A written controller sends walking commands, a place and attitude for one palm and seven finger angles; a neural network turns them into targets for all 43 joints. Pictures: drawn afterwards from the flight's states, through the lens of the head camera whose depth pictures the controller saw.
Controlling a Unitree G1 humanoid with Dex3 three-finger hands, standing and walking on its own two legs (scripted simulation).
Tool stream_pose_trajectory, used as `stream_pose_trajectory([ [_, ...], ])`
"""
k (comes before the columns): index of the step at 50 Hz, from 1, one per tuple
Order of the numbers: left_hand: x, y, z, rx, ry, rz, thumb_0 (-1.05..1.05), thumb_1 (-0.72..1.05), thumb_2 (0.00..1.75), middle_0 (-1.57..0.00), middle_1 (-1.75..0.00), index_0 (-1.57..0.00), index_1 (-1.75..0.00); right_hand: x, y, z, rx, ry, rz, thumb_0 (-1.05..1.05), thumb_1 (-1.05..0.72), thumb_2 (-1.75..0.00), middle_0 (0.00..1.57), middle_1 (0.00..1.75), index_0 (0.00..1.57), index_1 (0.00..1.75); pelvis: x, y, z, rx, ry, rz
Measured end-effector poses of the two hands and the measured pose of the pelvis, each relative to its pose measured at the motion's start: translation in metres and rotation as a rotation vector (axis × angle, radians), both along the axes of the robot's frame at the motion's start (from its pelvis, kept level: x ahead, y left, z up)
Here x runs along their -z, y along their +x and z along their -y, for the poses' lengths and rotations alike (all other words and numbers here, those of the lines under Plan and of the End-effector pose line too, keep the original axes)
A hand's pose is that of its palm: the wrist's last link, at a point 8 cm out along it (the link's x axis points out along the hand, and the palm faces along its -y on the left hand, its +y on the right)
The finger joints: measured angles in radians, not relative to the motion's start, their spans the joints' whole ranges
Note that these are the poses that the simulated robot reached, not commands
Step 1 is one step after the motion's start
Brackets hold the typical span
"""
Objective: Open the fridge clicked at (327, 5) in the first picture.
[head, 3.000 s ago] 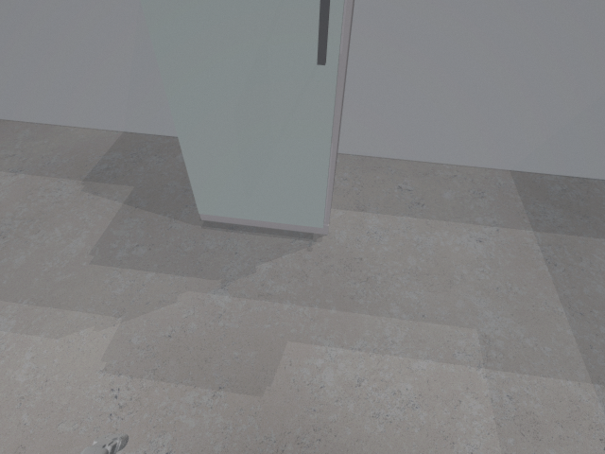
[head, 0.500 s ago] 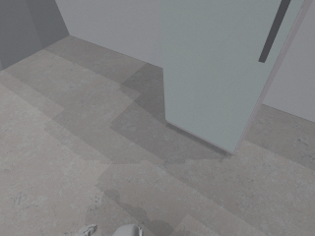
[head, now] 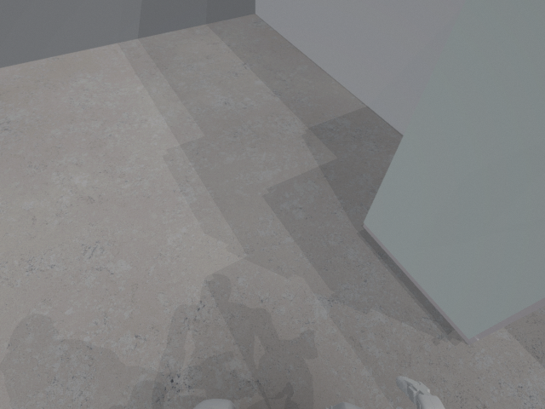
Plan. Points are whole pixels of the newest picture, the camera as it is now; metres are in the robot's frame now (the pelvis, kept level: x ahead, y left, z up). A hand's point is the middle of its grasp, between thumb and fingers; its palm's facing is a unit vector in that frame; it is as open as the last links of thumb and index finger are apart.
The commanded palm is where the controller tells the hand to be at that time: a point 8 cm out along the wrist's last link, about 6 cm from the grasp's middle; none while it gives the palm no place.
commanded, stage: walk to a spot facing it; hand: right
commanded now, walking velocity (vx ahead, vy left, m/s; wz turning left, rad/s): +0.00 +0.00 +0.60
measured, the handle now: out of the picture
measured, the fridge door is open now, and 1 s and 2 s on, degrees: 0 0 0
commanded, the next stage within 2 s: turn to face it in 1.40 s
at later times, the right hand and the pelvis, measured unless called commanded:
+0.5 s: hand out of the picture +0.13 -0.25 -0.15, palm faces -0.20 +0.96 -0.20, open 7.4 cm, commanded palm none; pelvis +0.01 -0.06 +0.02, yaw +18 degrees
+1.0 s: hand (372, 402) +0.17 -0.14 -0.14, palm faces -0.49 +0.85 -0.20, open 7.4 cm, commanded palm none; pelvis +0.04 +0.00 +0.02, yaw +34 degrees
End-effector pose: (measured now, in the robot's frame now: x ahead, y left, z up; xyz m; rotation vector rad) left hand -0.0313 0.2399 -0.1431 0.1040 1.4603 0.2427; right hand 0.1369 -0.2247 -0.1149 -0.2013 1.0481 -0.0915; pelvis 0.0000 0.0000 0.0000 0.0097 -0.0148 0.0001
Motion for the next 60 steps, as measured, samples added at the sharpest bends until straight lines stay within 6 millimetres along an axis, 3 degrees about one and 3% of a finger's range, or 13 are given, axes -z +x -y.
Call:
stream_pose_trajectory([
  [4, -0.01, 0.044, 0.001, -0.007, 0.019, 0.132, 0.01, 0.91, 0.9, -0.2, -0.3, -0.2, -0.3, 0.0, -0.012, 0.005, -0.013, -0.01, -0.073, 0.01, -0.9, -0.9, 0.21, 0.3, 0.2, 0.3, -0.007, 0.003, 0.005, -0.05, -0.005, -0.011],
  [9, -0.025, 0.092, 0.008, 0.002, 0.058, 0.28, 0.01, 0.91, 0.9, -0.2, -0.3, -0.2, -0.3, 0.007, -0.023, 0.026, -0.025, -0.008, -0.129, 0.01, -0.9, -0.9, 0.21, 0.3, 0.2, 0.3, -0.008, 0.005, 0.021, -0.115, -0.007, -0.024],
  [12, -0.034, 0.109, 0.017, 0.008, 0.098, 0.343, 0.0, 0.91, 0.9, -0.2, -0.3, -0.2, -0.3, 0.016, -0.024, 0.045, -0.024, 0.0, -0.146, 0.01, -0.9, -0.9, 0.21, 0.3, 0.2, 0.3, -0.004, 0.007, 0.035, -0.149, 0.003, -0.028],
  [15, -0.043, 0.111, 0.027, 0.009, 0.129, 0.374, 0.0, 0.91, 0.9, -0.2, -0.3, -0.2, -0.3, 0.023, -0.022, 0.062, -0.032, 0.003, -0.166, 0.01, -0.9, -0.9, 0.21, 0.3, 0.2, 0.3, -0.003, 0.007, 0.047, -0.19, 0.001, -0.021],
  [21, -0.058, 0.086, 0.039, -0.05, 0.142, 0.349, 0.0, 0.91, 0.9, -0.2, -0.3, -0.2, -0.3, 0.012, -0.014, 0.078, -0.092, -0.002, -0.191, 0.01, -0.91, -0.9, 0.2, 0.3, 0.2, 0.3, -0.017, 0.01, 0.057, -0.263, 0.027, -0.008],
  [26, -0.052, 0.05, 0.042, -0.146, 0.128, 0.303, 0.0, 0.9, 0.9, -0.2, -0.3, -0.2, -0.3, 0.006, -0.001, 0.07, -0.162, -0.015, -0.208, 0.01, -0.91, -0.9, 0.2, 0.3, 0.2, 0.3, -0.021, 0.008, 0.057, -0.327, 0.028, -0.006],
  [30, -0.039, 0.011, 0.038, -0.241, 0.106, 0.248, 0.0, 0.9, 0.9, -0.2, -0.3, -0.2, -0.3, 0.003, 0.017, 0.047, -0.247, -0.031, -0.198, 0.01, -0.91, -0.9, 0.2, 0.3, 0.2, 0.3, -0.018, 0.004, 0.051, -0.388, 0.017, -0.007],
  [37, 0.0, -0.063, 0.021, -0.382, 0.061, 0.137, 0.0, 0.91, 0.9, -0.2, -0.3, -0.2, -0.3, 0.001, 0.051, -0.01, -0.388, -0.068, -0.083, 0.01, -0.91, -0.9, 0.2, 0.3, 0.2, 0.3, 0.002, -0.005, 0.026, -0.469, 0.005, -0.008],
  [41, -0.009, -0.072, 0.012, -0.415, 0.054, 0.107, 0.01, 0.91, 0.9, -0.2, -0.3, -0.2, -0.3, -0.01, 0.051, -0.026, -0.408, -0.065, -0.075, 0.01, -0.91, -0.9, 0.2, 0.3, 0.2, 0.3, -0.008, 0.002, 0.016, -0.508, -0.004, -0.008],
  [47, -0.029, -0.046, -0.003, -0.45, 0.092, 0.187, 0.01, 0.91, 0.9, -0.2, -0.3, -0.2, -0.3, -0.009, 0.052, -0.036, -0.457, -0.055, -0.15, 0.01, -0.9, -0.9, 0.2, 0.3, 0.2, 0.3, -0.02, 0.024, 0.005, -0.562, -0.013, -0.016],
  [52, -0.039, -0.001, -0.012, -0.449, 0.126, 0.242, 0.01, 0.91, 0.9, -0.2, -0.3, -0.2, -0.3, 0.002, 0.06, -0.031, -0.462, -0.046, -0.223, 0.01, -0.9, -0.9, 0.21, 0.3, 0.2, 0.3, -0.019, 0.054, 0.003, -0.604, -0.001, -0.022],
  [57, -0.042, 0.056, -0.016, -0.443, 0.19, 0.321, 0.01, 0.91, 0.9, -0.2, -0.3, -0.2, -0.3, 0.026, 0.089, -0.019, -0.463, -0.044, -0.303, 0.01, -0.9, -0.9, 0.21, 0.3, 0.2, 0.3, -0.006, 0.097, 0.005, -0.656, 0.015, -0.02],
  [60, -0.046, 0.072, -0.008, -0.478, 0.214, 0.348, 0.0, 0.91, 0.9, -0.2, -0.3, -0.2, -0.3, 0.031, 0.12, -0.021, -0.51, -0.06, -0.339, 0.01, -0.91, -0.9, 0.2, 0.3, 0.2, 0.3, -0.006, 0.117, 0.004, -0.714, 0.016, -0.011],
])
